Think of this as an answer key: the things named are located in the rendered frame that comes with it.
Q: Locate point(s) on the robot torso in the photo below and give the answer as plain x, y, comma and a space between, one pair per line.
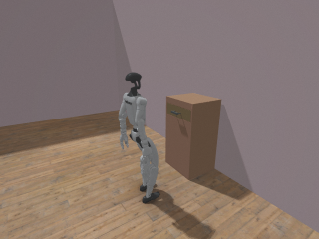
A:
131, 107

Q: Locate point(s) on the drawer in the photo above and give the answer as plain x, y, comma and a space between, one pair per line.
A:
185, 114

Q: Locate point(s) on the left robot upper arm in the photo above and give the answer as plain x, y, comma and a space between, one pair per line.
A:
122, 111

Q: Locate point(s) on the right robot hand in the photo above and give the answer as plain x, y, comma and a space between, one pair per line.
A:
146, 151

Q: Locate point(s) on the left robot hand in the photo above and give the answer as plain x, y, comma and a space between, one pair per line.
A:
124, 139

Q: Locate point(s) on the left robot shin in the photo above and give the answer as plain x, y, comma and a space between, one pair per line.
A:
143, 168

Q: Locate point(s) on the cabinet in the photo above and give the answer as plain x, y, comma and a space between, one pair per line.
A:
190, 147

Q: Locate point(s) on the right robot upper arm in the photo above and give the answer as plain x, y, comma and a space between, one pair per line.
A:
141, 103

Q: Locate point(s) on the left robot forearm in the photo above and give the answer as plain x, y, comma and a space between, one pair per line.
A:
123, 126

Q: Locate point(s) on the right robot forearm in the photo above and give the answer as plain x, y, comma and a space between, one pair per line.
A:
142, 134

